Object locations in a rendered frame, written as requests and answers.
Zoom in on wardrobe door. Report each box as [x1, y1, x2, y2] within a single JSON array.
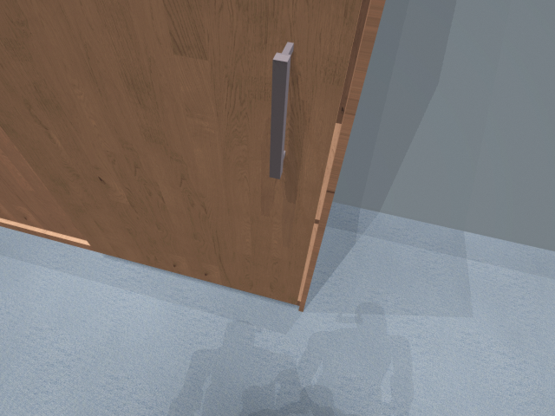
[[0, 0, 362, 305], [0, 127, 86, 240]]

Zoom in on handle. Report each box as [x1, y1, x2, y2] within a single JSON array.
[[270, 42, 294, 179]]

